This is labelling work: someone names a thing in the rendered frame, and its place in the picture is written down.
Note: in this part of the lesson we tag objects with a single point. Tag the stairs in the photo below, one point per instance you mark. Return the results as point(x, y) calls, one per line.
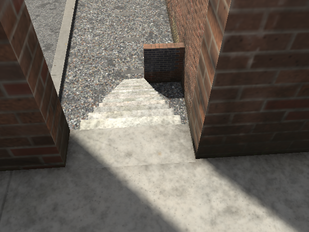
point(133, 103)

